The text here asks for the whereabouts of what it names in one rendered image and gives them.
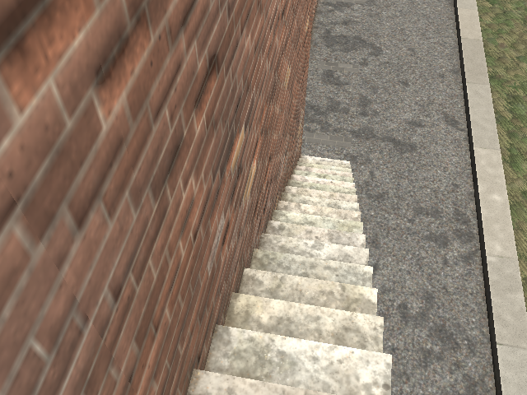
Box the stairs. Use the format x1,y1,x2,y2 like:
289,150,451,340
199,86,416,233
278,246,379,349
187,155,392,395

